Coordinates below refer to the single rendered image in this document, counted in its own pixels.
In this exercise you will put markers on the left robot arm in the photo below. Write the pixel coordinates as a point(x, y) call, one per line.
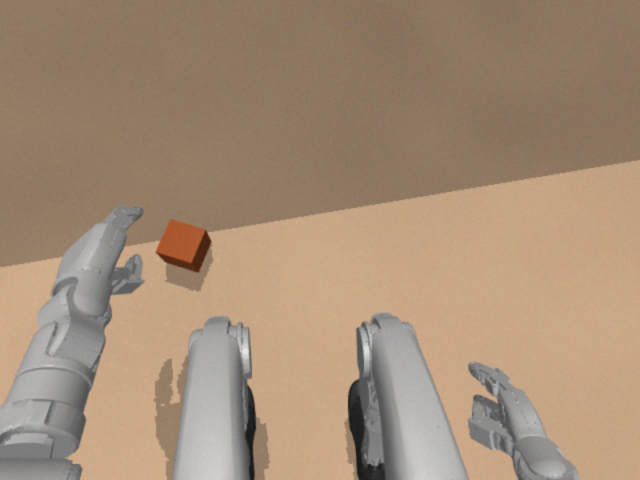
point(42, 420)

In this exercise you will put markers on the left robot hand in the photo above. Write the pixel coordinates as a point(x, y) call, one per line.
point(99, 249)

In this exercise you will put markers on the right robot foot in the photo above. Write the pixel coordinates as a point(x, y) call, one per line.
point(356, 422)

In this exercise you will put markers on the right robot hand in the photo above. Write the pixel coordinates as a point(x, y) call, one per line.
point(499, 426)

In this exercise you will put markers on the cube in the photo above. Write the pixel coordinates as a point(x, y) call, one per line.
point(184, 245)

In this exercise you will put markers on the right robot arm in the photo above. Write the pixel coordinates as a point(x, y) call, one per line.
point(538, 458)

